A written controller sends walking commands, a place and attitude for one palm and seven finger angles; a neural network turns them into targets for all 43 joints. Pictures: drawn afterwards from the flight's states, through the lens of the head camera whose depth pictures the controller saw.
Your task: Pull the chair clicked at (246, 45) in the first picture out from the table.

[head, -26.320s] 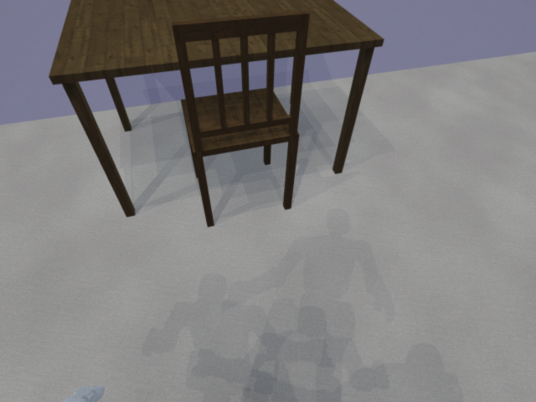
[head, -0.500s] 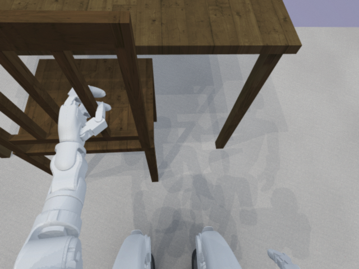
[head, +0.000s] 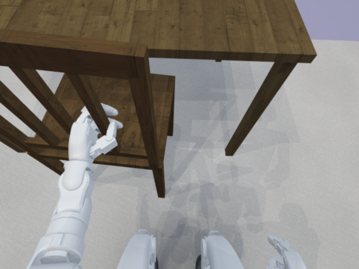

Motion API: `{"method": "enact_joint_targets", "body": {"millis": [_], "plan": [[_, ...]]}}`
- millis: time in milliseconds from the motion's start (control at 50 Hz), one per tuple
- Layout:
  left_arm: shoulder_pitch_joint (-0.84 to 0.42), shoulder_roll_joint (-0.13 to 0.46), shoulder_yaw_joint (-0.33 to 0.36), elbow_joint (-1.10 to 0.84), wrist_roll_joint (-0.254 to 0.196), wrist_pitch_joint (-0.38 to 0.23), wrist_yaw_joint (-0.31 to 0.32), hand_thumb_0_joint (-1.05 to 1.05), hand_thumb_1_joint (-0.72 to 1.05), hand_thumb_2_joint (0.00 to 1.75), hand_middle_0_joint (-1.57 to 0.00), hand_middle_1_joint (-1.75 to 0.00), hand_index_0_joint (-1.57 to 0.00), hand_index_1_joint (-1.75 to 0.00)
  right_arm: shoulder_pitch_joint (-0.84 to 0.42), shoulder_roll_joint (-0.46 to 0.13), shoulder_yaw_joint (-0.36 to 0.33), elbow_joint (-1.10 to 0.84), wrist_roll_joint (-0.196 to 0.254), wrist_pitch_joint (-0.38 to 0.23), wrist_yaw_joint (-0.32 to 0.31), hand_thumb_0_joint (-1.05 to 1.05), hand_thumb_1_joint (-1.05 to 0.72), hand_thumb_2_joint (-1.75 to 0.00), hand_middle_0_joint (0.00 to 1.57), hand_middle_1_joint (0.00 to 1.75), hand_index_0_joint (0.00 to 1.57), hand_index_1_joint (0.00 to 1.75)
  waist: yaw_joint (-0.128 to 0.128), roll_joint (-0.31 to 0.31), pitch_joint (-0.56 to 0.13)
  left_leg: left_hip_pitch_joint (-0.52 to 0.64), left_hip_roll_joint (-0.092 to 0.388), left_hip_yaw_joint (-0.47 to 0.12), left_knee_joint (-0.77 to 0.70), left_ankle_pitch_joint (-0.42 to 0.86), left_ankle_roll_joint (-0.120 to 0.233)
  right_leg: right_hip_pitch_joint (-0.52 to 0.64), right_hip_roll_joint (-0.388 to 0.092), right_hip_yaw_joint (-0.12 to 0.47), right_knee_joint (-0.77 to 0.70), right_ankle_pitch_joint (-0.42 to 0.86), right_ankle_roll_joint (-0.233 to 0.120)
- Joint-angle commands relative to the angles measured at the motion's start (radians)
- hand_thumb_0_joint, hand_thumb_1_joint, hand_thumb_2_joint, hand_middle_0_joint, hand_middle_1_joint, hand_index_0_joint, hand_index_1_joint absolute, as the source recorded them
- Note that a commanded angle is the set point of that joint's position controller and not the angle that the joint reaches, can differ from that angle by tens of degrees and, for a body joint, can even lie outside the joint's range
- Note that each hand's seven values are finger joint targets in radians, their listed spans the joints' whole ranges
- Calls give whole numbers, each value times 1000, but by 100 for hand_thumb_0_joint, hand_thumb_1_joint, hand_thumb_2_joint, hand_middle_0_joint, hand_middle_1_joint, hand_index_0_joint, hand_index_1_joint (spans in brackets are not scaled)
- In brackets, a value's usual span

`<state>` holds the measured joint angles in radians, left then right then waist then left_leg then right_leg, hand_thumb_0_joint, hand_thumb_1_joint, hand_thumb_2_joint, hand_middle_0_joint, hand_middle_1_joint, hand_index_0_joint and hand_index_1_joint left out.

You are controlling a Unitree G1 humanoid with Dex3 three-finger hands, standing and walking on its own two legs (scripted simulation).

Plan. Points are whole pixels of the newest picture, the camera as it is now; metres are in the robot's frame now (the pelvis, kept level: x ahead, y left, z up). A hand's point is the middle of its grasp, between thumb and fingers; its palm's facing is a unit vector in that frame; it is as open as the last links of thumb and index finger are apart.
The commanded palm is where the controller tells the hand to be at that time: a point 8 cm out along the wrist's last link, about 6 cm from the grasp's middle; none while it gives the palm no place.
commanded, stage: step backward, pulling the chair out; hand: left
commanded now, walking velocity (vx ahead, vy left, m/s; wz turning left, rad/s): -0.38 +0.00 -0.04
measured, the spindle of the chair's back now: (61, 116) +0.43 +0.26 +0.04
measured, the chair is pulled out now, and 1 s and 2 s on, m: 0.04 0.18 0.22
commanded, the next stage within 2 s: none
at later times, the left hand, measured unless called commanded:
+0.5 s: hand (118, 147) +0.36 +0.13 +0.04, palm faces +0.00 -0.99 -0.13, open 5.1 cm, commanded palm +0.33 +0.18 +0.03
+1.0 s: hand (133, 190) +0.27 +0.09 +0.04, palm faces -0.09 -0.98 -0.17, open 5.1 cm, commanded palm +0.27 +0.15 +0.04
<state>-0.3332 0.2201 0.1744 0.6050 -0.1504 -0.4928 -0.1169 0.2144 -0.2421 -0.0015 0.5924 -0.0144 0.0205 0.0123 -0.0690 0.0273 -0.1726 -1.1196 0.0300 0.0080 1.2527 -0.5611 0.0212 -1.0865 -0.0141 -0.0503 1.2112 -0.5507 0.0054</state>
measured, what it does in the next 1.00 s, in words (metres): rises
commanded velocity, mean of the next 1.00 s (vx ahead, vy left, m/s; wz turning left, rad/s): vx -0.38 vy -0.02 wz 0.05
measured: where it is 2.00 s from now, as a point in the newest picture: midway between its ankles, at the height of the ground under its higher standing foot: outside the picture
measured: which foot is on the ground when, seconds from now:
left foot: down 0.00-1.00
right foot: down 0.00-1.00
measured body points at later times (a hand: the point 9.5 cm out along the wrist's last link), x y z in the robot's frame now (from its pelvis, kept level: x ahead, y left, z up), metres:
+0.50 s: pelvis +0.00 +0.01 +0.09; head +0.08 +0.01 +0.54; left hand +0.36 +0.19 +0.05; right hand +0.05 -0.26 -0.03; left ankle +0.01 +0.10 -0.63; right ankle +0.01 -0.12 -0.63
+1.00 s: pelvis -0.06 +0.00 +0.10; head -0.01 -0.01 +0.55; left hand +0.27 +0.15 +0.05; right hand +0.01 -0.27 -0.02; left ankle +0.01 +0.10 -0.63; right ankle +0.01 -0.12 -0.63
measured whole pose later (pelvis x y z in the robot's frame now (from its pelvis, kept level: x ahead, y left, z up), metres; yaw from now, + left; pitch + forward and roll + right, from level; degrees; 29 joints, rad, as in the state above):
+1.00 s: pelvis -0.06 +0.00 +0.10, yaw -4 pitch +3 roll +0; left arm -0.37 0.13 -0.03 1.02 -0.06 -0.27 0.11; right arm 0.24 -0.26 0.00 0.70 0.05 0.03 -0.14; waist -0.05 0.02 0.06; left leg -0.44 0.04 0.11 0.55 -0.18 0.03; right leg -0.44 0.00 -0.02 0.52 -0.14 0.00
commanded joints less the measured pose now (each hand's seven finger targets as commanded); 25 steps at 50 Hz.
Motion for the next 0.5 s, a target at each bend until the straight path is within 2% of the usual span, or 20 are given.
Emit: {"method": "enact_joint_targets", "body": {"millis": [0, 20, 40, 60, 80, 100, 120, 140, 160, 200, 240, 260, 320, 340, 400, 460, 480], "plan": [[-392, 304, 36, -449, 101, 88, 148, 0, 90, 90, -50, -145, -50, -145, 129, -121, -62, -196, 63, 45, -77, 0, -90, -90, 20, 30, 20, 30, 12, 161, -642, 757, -12, 3, -369, 452, 13, 605, -19, 102, -372, 565, -35], [-294, 251, 10, -388, 103, 149, 173, 0, 90, 90, -50, -145, -50, -145, 103, -112, -51, -192, 67, 56, -92, 0, -90, -90, 20, 30, 20, 30, 10, 140, -581, 727, -1, -8, -393, 485, 9, 608, -27, 93, -378, 621, -32], [-215, 214, -15, -310, 107, 197, 191, 0, 90, 90, -50, -145, -50, -145, 92, -108, -43, -180, 67, 70, -104, 0, -90, -90, 20, 30, 20, 30, 10, 94, -519, 688, 14, -21, -418, 504, 8, 633, -36, 94, -388, 657, -28], [-147, 175, -40, -203, 110, 242, 202, 0, 90, 90, -50, -145, -50, -145, 94, -111, -38, -167, 70, 80, -115, 0, -90, -90, 20, 30, 20, 30, 3, 17, -443, 655, 25, -21, -439, 495, 11, 646, -39, 85, -411, 683, -20], [-137, 158, -62, -105, 112, 272, 209, 0, 90, 90, -50, -145, -50, -145, 87, -113, -34, -141, 70, 91, -118, 0, -90, -90, 20, 30, 20, 30, 0, -35, -345, 586, 35, -22, -467, 429, 11, 666, -60, 110, -449, 675, -9], [-173, 151, -79, -66, 114, 281, 216, 0, 90, 90, -50, -145, -50, -145, 91, -121, -29, -129, 70, 96, -124, 0, -90, -90, 20, 30, 20, 30, -5, -70, -292, 579, 45, -25, -504, 419, 11, 688, -74, 105, -467, 695, -5], [-218, 168, -72, -19, 120, 278, 226, 0, 90, 90, -50, -145, -50, -145, 98, -128, -31, -113, 70, 98, -130, 0, -90, -90, 20, 30, 20, 30, -10, -71, -262, 602, 55, -17, -523, 430, 10, 697, -83, 108, -494, 725, 2], [-256, 164, -79, -2, 118, 264, 228, 0, 90, 90, -50, -145, -50, -145, 97, -129, -28, -104, 66, 94, -134, 0, -90, -90, 20, 30, 20, 30, -4, -11, -256, 636, 69, -26, -555, 495, 8, 699, -89, 104, -499, 755, 3], [-286, 192, -59, 10, 126, 249, 234, 0, 90, 90, -50, -145, -50, -145, 102, -134, -33, -94, 64, 90, -141, 0, -90, -90, 20, 30, 20, 30, 2, 47, -261, 704, 86, -35, -574, 597, 8, 687, -83, 95, -505, 773, 4], [-298, 142, -102, 77, 131, 235, 228, 0, 90, 90, -50, -145, -50, -145, 114, -128, -32, -70, 58, 87, -144, 0, -90, -90, 20, 30, 20, 30, 5, 135, -248, 814, 125, -64, -606, 795, 9, 663, -66, 82, -515, 737, 7], [-312, 118, -120, 119, 128, 221, 217, 0, 90, 90, -50, -145, -50, -145, 110, -124, -38, -57, 52, 83, -140, 0, -90, -90, 20, 30, 20, 30, 8, 175, -234, 890, 160, -88, -636, 872, 18, 648, -44, 71, -527, 586, 7], [-321, 125, -118, 125, 129, 217, 214, 0, 90, 90, -50, -145, -50, -145, 105, -128, -43, -56, 51, 80, -140, 0, -90, -90, 20, 30, 20, 30, 12, 195, -227, 928, 175, -101, -653, 921, 22, 642, -35, 68, -530, 519, 5], [-313, 105, -124, 159, 133, 204, 209, 0, 90, 90, -50, -145, -50, -145, 85, -122, -44, -44, 36, 70, -128, 0, -90, -90, 20, 30, 20, 30, 21, 259, -174, 983, 216, -119, -707, 959, 35, 628, -24, 56, -510, 329, -3], [-312, 109, -120, 162, 133, 198, 208, 0, 90, 90, -50, -145, -50, -145, 75, -120, -44, -43, 31, 66, -126, 0, -90, -90, 20, 30, 20, 30, 24, 267, -153, 973, 227, -115, -721, 941, 40, 640, -28, 55, -513, 314, -5], [-263, 120, -100, 163, 136, 188, 203, 0, 90, 90, -50, -145, -50, -145, 70, -125, -46, -40, 27, 54, -123, 0, -90, -90, 20, 30, 20, 30, 30, 193, -146, 952, 234, -102, -714, 945, 38, 714, -37, 60, -564, 435, -9], [-209, 144, -77, 153, 135, 185, 204, 0, 90, 90, -50, -145, -50, -145, 72, -134, -55, -46, 34, 50, -129, 0, -90, -90, 20, 30, 20, 30, 31, 90, -184, 912, 202, -64, -680, 881, 9, 804, -59, 80, -611, 704, -16], [-201, 140, -82, 153, 134, 186, 205, 0, 90, 90, -50, -145, -50, -145, 74, -130, -56, -43, 36, 49, -132, 0, -90, -90, 20, 30, 20, 30, 25, 74, -199, 910, 188, -45, -672, 830, -3, 816, -78, 99, -620, 797, -20]]}}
